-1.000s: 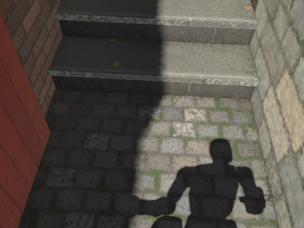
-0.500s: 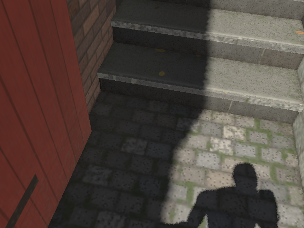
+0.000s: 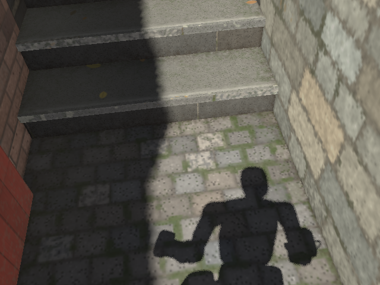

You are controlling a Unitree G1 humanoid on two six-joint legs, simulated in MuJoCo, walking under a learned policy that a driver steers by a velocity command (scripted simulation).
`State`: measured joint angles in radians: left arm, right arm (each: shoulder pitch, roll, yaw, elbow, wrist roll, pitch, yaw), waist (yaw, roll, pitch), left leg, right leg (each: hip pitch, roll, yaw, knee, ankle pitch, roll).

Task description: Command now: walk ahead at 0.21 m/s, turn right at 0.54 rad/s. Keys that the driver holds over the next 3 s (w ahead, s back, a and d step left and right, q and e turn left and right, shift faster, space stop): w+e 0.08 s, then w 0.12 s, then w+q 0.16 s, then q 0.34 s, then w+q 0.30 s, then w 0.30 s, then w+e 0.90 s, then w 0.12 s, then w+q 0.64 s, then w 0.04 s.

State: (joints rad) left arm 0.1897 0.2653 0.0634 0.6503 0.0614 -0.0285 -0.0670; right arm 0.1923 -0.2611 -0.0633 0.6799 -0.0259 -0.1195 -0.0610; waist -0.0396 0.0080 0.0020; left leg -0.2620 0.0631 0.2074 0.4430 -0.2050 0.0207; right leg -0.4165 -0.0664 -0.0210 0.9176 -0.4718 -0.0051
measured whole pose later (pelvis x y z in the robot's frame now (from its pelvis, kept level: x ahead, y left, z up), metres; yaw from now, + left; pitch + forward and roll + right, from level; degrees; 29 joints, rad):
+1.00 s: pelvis +0.35 -0.10 -0.01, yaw +16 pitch +2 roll +1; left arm 0.25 0.25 0.07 0.72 0.00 -0.08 0.04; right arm 0.29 -0.28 -0.08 0.63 0.04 -0.02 0.00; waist -0.01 0.05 -0.01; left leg -0.45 -0.12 -0.09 0.92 -0.50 0.04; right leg -0.38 -0.02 0.03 0.63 -0.29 0.00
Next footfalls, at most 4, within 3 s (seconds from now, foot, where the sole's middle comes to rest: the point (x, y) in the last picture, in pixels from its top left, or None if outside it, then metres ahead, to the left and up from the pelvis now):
0.08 right None -0.01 -0.14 -0.77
0.50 left None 0.35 0.01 -0.77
0.92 right None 0.45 -0.21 -0.77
1.42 left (148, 258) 0.60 0.19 -0.77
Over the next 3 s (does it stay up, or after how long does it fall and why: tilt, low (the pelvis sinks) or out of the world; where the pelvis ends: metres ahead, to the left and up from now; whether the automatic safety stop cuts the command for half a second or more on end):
stays up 1.43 0.21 0.16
